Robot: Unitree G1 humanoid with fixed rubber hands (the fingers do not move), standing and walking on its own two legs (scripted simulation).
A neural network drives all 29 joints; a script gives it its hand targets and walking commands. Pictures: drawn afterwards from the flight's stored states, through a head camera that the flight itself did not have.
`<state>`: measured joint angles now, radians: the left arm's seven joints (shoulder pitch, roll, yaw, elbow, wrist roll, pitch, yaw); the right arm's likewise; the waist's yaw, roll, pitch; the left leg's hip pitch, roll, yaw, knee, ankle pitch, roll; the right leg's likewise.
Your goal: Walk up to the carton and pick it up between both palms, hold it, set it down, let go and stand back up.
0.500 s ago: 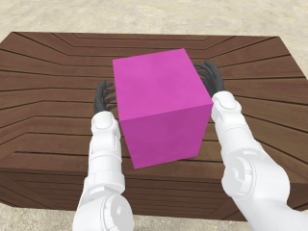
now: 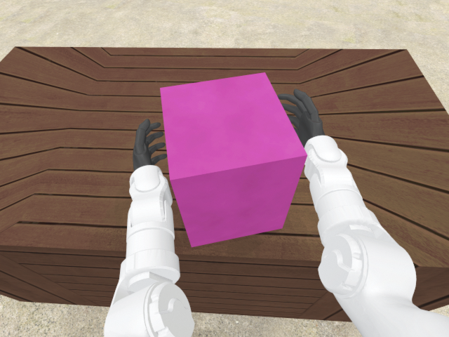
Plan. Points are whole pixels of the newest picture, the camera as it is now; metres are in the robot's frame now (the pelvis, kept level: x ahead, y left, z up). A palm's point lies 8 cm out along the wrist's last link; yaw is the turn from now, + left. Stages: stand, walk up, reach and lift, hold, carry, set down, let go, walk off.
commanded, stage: set down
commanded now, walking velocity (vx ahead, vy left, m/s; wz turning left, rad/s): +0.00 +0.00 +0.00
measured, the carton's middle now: (226, 164) +0.44 +0.08 +0.03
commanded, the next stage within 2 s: none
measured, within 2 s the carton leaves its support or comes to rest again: neither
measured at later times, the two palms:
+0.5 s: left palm (146, 167) +0.37 +0.21 +0.08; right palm (308, 134) +0.47 -0.06 +0.11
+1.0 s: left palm (132, 164) +0.38 +0.24 +0.07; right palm (302, 131) +0.50 -0.06 +0.09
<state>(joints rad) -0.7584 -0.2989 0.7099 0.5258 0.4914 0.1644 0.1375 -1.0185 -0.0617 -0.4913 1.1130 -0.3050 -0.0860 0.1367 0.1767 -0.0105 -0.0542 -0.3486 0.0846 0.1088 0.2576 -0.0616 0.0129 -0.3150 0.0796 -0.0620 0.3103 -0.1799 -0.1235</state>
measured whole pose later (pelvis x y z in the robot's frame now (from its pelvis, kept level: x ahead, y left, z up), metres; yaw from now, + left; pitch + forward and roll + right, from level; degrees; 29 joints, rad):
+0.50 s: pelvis +0.00 +0.01 +0.00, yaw -1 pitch +10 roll +2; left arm -0.75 -0.31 0.75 0.53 0.53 0.14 0.13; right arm -1.00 -0.03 -0.51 1.05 -0.37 -0.07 0.16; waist 0.17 -0.01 -0.05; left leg -0.34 0.08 0.11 0.25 -0.06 0.01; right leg -0.30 0.07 -0.05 0.29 -0.17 -0.12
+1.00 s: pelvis -0.01 +0.03 -0.01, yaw -2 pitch +20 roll -1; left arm -0.87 -0.09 0.32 0.91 0.06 0.07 0.31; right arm -1.17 -0.36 0.10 1.40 0.23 -0.03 0.09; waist 0.30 0.01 -0.20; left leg -0.64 0.11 0.08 0.40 -0.11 -0.04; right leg -0.56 0.10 -0.06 0.35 -0.15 -0.10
